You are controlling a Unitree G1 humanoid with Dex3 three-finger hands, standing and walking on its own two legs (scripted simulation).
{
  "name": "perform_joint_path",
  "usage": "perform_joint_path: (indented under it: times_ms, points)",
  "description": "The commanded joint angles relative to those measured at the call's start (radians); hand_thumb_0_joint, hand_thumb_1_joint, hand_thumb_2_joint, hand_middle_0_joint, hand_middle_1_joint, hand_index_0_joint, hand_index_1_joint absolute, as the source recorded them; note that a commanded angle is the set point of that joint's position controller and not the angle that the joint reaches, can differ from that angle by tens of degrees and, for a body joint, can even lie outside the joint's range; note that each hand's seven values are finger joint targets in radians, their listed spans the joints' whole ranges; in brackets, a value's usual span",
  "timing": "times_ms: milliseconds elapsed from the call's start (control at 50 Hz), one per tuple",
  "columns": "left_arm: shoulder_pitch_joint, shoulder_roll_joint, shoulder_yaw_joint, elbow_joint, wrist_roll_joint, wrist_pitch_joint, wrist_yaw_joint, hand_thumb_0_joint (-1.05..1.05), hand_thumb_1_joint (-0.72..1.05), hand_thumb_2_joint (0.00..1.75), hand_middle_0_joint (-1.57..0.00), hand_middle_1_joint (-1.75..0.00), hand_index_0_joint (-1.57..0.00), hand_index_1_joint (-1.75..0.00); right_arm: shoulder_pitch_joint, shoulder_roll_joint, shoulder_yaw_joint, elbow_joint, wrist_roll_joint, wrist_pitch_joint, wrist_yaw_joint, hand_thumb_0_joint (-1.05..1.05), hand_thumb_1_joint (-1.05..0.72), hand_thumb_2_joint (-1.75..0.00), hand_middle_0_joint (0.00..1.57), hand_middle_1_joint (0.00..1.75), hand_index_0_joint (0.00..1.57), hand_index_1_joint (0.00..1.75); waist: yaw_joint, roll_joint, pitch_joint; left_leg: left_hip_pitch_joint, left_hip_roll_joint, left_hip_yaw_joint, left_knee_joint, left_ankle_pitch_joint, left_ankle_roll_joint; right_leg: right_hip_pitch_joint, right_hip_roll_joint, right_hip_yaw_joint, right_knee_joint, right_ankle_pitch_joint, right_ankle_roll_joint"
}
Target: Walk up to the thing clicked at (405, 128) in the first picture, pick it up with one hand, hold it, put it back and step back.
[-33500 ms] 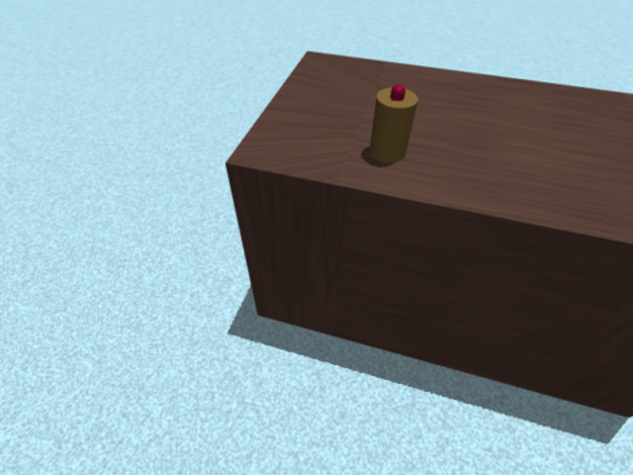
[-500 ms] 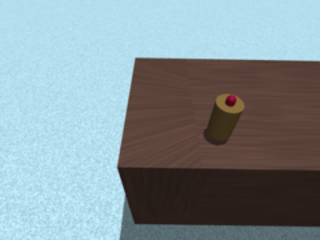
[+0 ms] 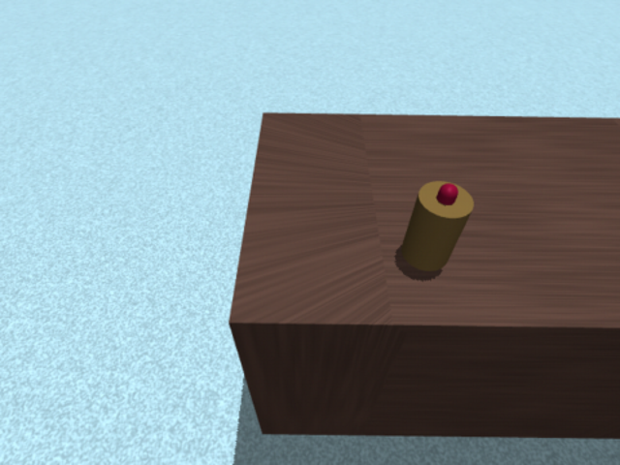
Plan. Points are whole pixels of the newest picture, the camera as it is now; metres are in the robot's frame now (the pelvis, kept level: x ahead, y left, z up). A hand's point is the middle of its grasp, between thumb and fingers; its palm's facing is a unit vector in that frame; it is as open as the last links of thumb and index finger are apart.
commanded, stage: stand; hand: right
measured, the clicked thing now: (436, 222) +0.50 -0.21 +0.00
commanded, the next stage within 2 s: step back in 0.36 s
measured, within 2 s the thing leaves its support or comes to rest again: neither
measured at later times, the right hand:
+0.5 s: hand out of the picture +0.08 -0.26 -0.16, palm faces +0.00 +0.94 -0.35, open 7.4 cm
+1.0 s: hand out of the picture -0.04 -0.24 -0.17, palm faces -0.13 +0.91 -0.40, open 7.4 cm
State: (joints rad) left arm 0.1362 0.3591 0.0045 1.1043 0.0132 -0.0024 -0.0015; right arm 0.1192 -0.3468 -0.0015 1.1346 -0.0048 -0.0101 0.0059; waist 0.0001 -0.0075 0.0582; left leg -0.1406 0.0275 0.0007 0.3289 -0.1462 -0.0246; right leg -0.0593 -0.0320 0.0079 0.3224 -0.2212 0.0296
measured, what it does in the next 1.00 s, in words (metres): walks backwards: left foot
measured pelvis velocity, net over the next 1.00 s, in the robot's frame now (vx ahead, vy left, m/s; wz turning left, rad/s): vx -0.12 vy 0.02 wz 0.07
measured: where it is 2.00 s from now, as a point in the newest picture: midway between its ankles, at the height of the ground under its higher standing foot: outside the picture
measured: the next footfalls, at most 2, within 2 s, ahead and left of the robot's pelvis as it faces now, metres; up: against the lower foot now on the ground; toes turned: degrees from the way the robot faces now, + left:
left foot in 0.90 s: -0.09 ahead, +0.13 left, +0.00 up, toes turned +2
right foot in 1.30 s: -0.18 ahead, -0.11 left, +0.00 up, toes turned +1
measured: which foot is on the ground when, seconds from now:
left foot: down 0.00-0.62, up 0.64-0.88, down 0.90-1.00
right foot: down 0.00-0.92, up 0.94-1.00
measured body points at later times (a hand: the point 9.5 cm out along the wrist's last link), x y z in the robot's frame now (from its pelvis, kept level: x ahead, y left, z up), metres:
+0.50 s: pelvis -0.02 +0.00 -0.01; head +0.03 +0.00 +0.44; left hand +0.07 +0.31 -0.14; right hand +0.08 -0.31 -0.14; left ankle +0.02 +0.13 -0.75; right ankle -0.03 -0.14 -0.75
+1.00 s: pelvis -0.12 +0.02 -0.02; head -0.05 +0.05 +0.42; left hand -0.01 +0.34 -0.15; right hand -0.03 -0.29 -0.14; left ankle -0.13 +0.12 -0.75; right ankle -0.08 -0.13 -0.70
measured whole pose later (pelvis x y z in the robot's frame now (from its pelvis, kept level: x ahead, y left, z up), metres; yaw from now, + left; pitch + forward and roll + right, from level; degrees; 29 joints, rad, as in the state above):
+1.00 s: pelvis -0.12 +0.02 -0.02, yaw +4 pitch -2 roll -1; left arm 0.06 0.40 0.07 0.86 0.01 0.07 0.03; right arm 0.15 -0.36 -0.04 0.94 -0.03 0.04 0.01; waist -0.01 -0.04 0.21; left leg -0.27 -0.02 -0.03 0.66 -0.35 0.03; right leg -0.47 0.05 0.12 0.98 -0.52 0.00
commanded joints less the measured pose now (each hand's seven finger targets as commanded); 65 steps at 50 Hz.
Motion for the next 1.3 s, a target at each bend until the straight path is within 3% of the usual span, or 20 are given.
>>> perform_joint_path:
  times_ms: [0,320,360,420,560,600,620,640,700,780,840,860,880,900,920,980,1140,1240,1260,1280]
  points:
    - [-0.024,0.211,0.038,-0.052,-0.001,-0.022,0.011,0.00,0.90,0.90,-0.20,-0.30,-0.20,-0.30,-0.039,-0.213,-0.042,-0.059,-0.003,-0.016,-0.013,0.00,-0.90,-0.90,0.20,0.30,0.20,0.30,-0.003,0.003,-0.053,0.059,0.101,-0.082,-0.040,0.103,0.038,-0.071,-0.097,0.062,-0.067,0.100,-0.047]
    - [-0.023,0.213,0.037,-0.054,-0.002,-0.024,0.013,0.00,0.90,0.90,-0.20,-0.30,-0.20,-0.30,-0.032,-0.213,-0.041,-0.059,-0.002,-0.014,-0.013,0.00,-0.90,-0.90,0.20,0.30,0.20,0.30,-0.005,0.006,-0.076,0.072,0.104,-0.076,-0.025,0.150,0.038,-0.049,-0.101,0.063,-0.059,0.150,-0.046]
    - [-0.020,0.260,0.084,-0.086,-0.026,-0.005,0.021,0.00,0.90,0.90,-0.20,-0.30,-0.20,-0.30,-0.055,-0.260,-0.066,-0.096,0.015,0.005,-0.010,0.00,-0.90,-0.90,0.20,0.30,0.20,0.30,-0.001,0.023,-0.016,0.008,0.102,-0.084,0.104,0.400,0.078,-0.105,-0.071,0.041,0.074,0.358,-0.062]
    - [-0.009,0.230,0.089,-0.127,-0.025,0.008,0.023,0.00,0.90,0.90,-0.20,-0.30,-0.20,-0.30,-0.040,-0.274,-0.083,-0.132,0.022,0.018,-0.009,0.00,-0.90,-0.90,0.20,0.30,0.20,0.30,-0.004,0.057,-0.137,0.015,0.133,-0.107,0.149,0.438,0.132,-0.081,-0.043,0.016,0.196,0.314,-0.085]
    - [0.057,0.217,0.101,-0.167,-0.005,0.036,0.011,0.00,0.90,0.90,-0.20,-0.30,-0.20,-0.30,-0.113,-0.289,-0.108,-0.236,0.011,0.049,-0.007,0.00,-0.90,-0.90,0.20,0.30,0.20,0.30,0.029,0.117,-0.134,-0.185,0.158,-0.178,0.224,0.115,0.199,-0.153,-0.032,0.066,0.335,-0.018,-0.135]
    - [0.028,0.307,0.124,-0.191,0.008,0.028,0.008,0.00,0.90,0.90,-0.20,-0.30,-0.20,-0.30,-0.131,-0.227,-0.097,-0.262,0.013,0.058,-0.008,0.00,-0.90,-0.90,0.20,0.30,0.20,0.30,0.051,-0.133,-0.063,-0.262,-0.081,-0.045,0.534,-0.217,0.077,-0.250,-0.253,0.330,0.015,0.090,-0.248]
    - [-0.021,0.367,0.135,-0.229,0.025,0.018,0.010,0.00,0.90,0.90,-0.20,-0.30,-0.20,-0.30,-0.105,-0.213,-0.095,-0.276,0.000,0.066,-0.012,0.00,-0.90,-0.90,0.20,0.30,0.20,0.30,0.042,-0.228,-0.039,-0.301,-0.138,-0.096,0.760,-0.450,0.058,-0.304,-0.370,0.481,-0.044,0.137,-0.326]
    - [-0.069,0.369,0.137,-0.255,0.030,0.014,0.015,0.00,0.90,0.90,-0.20,-0.30,-0.20,-0.30,-0.053,-0.235,-0.102,-0.265,-0.005,0.071,-0.015,0.00,-0.90,-0.90,0.20,0.30,0.20,0.30,0.019,-0.192,-0.038,-0.295,-0.112,-0.171,0.869,-0.453,0.056,-0.346,-0.382,0.468,-0.026,0.143,-0.340]
    - [-0.182,0.302,0.128,-0.302,0.030,0.013,0.026,0.00,0.90,0.90,-0.20,-0.30,-0.20,-0.30,0.065,-0.256,-0.111,-0.239,0.021,0.066,-0.015,0.00,-0.90,-0.90,0.20,0.30,0.20,0.30,-0.045,-0.151,-0.068,-0.288,-0.089,-0.149,0.901,-0.343,0.037,-0.258,-0.258,0.232,0.068,0.247,-0.270]
    - [-0.049,0.275,0.127,-0.306,0.027,0.017,0.037,0.00,0.90,0.90,-0.20,-0.30,-0.20,-0.30,0.033,-0.235,-0.088,-0.270,-0.001,0.050,-0.017,0.00,-0.90,-0.90,0.20,0.30,0.20,0.30,0.040,-0.183,-0.134,-0.335,-0.034,-0.098,0.537,-0.389,0.028,0.024,-0.258,0.208,0.197,0.435,-0.244]
    - [-0.052,0.294,0.129,-0.323,0.007,0.033,0.032,0.00,0.90,0.90,-0.20,-0.30,-0.20,-0.30,0.092,-0.230,-0.095,-0.251,-0.019,0.038,-0.018,0.00,-0.90,-0.90,0.20,0.30,0.20,0.30,0.009,-0.201,-0.144,-0.194,-0.050,-0.017,0.238,-0.262,0.039,-0.016,-0.238,0.179,0.280,0.485,-0.218]
    - [-0.067,0.291,0.123,-0.333,-0.004,0.040,0.028,0.00,0.90,0.90,-0.20,-0.30,-0.20,-0.30,0.131,-0.238,-0.100,-0.235,-0.025,0.032,-0.018,0.00,-0.90,-0.90,0.20,0.30,0.20,0.30,-0.019,-0.171,-0.135,-0.097,-0.047,0.003,0.099,-0.086,0.043,-0.104,-0.208,0.151,0.323,0.424,-0.181]
    - [-0.025,0.237,0.109,-0.344,-0.010,0.046,0.026,0.00,0.90,0.90,-0.20,-0.30,-0.20,-0.30,0.103,-0.287,-0.117,-0.250,-0.040,0.026,-0.019,0.00,-0.90,-0.90,0.20,0.30,0.20,0.30,-0.004,-0.023,-0.133,-0.019,0.075,-0.176,0.045,0.085,0.076,-0.232,-0.112,0.102,0.414,0.228,-0.115]
    - [-0.052,0.187,0.099,-0.367,-0.015,0.044,0.030,0.00,0.90,0.90,-0.20,-0.30,-0.20,-0.30,0.057,-0.413,-0.139,-0.273,-0.036,0.026,-0.010,0.00,-0.90,-0.90,0.20,0.30,0.20,0.30,-0.011,0.283,-0.119,0.022,0.301,-0.472,0.014,0.305,0.204,-0.439,0.118,-0.007,0.571,-0.279,-0.053]
    - [-0.130,0.231,0.123,-0.358,0.004,0.046,0.047,0.00,0.90,0.90,-0.20,-0.30,-0.20,-0.30,0.069,-0.452,-0.147,-0.280,-0.032,0.024,-0.007,0.00,-0.90,-0.90,0.20,0.30,0.20,0.30,-0.073,0.272,-0.111,-0.115,0.367,-0.571,-0.002,0.333,0.315,-0.380,0.142,0.165,0.769,-0.483,-0.042]
    - [-0.022,0.208,0.119,-0.309,-0.022,0.048,0.045,0.00,0.90,0.90,-0.20,-0.30,-0.20,-0.30,-0.058,-0.286,-0.105,-0.300,-0.031,0.023,-0.029,0.00,-0.90,-0.90,0.20,0.30,0.20,0.30,0.034,0.115,-0.083,0.014,0.212,-0.238,0.112,0.445,0.225,-0.489,0.140,0.206,0.924,-0.312,-0.058]
    - [0.017,0.196,0.117,-0.331,-0.003,0.031,0.028,0.00,0.90,0.90,-0.20,-0.30,-0.20,-0.30,0.032,-0.273,-0.109,-0.334,-0.017,0.031,-0.038,0.00,-0.90,-0.90,0.20,0.30,0.20,0.30,-0.030,0.163,-0.102,0.132,0.250,-0.215,0.161,0.427,0.277,-0.393,0.083,0.095,0.594,-0.283,0.003]
    - [0.133,0.181,0.120,-0.279,0.008,0.019,0.016,0.00,0.90,0.90,-0.20,-0.30,-0.20,-0.30,-0.025,-0.300,-0.115,-0.362,-0.008,0.049,-0.023,0.00,-0.90,-0.90,0.20,0.30,0.20,0.30,0.016,0.202,-0.150,-0.002,0.219,-0.197,0.206,0.208,0.214,-0.151,0.060,-0.005,0.175,-0.074,-0.049]
    - [0.159,0.199,0.123,-0.270,0.016,0.011,0.018,0.00,0.90,0.90,-0.20,-0.30,-0.20,-0.30,-0.037,-0.286,-0.111,-0.364,0.000,0.053,-0.022,0.00,-0.90,-0.90,0.20,0.30,0.20,0.30,0.031,0.160,-0.158,-0.056,0.194,-0.174,0.245,0.146,0.172,-0.090,0.041,0.019,0.090,0.026,-0.065]
    - [0.144,0.254,0.137,-0.279,0.031,0.003,0.019,0.00,0.90,0.90,-0.20,-0.30,-0.20,-0.30,-0.030,-0.246,-0.099,-0.372,0.007,0.051,-0.021,0.00,-0.90,-0.90,0.20,0.30,0.20,0.30,0.018,0.025,-0.144,-0.211,0.116,-0.137,0.331,0.017,0.107,-0.039,-0.067,0.204,0.088,0.066,-0.103]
